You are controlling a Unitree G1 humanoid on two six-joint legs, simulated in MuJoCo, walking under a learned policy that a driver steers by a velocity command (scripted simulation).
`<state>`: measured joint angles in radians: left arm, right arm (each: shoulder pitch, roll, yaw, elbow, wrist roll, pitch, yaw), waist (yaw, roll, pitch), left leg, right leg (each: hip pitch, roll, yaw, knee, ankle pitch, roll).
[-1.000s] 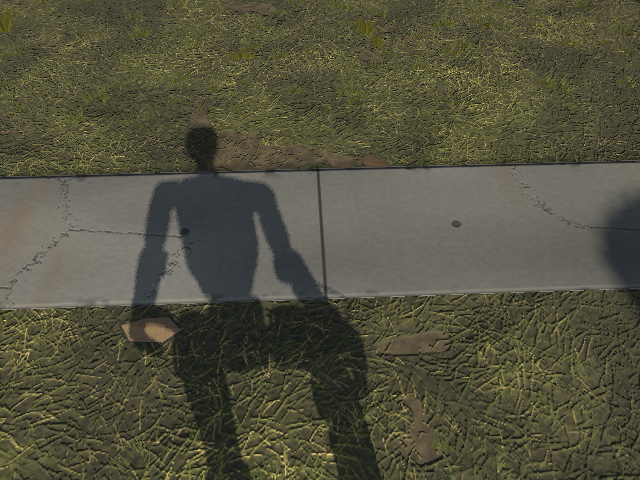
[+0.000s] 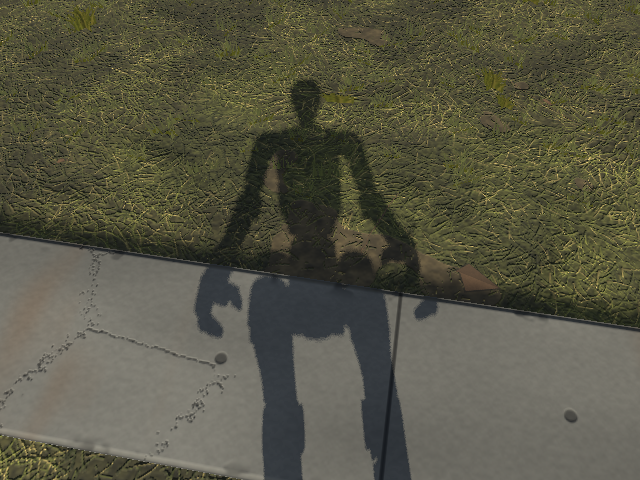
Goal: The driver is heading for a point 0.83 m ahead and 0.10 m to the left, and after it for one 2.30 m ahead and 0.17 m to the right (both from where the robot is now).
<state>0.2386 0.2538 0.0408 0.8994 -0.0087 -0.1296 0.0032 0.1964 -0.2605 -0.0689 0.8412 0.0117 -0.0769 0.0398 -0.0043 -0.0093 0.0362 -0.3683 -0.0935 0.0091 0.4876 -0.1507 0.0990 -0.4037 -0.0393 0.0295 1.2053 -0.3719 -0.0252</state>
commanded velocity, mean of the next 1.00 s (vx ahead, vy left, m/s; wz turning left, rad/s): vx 0.50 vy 0.00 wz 0.39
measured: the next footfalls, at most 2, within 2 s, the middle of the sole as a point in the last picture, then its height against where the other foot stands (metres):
right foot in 0.36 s outside the picture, level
left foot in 0.86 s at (242, 439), level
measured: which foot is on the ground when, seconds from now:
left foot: down 0.00-0.38, up 0.40-0.84, down 0.86-1.00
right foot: up 0.00-0.34, down 0.36-0.86, up 0.88-1.00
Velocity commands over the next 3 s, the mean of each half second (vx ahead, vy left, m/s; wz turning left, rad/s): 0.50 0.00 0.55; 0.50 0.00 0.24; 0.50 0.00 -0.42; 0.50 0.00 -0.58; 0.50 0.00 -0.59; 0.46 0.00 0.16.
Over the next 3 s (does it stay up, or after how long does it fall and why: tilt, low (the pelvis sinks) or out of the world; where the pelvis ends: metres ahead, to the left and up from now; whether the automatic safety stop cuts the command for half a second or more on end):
stays up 1.61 -0.04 -0.14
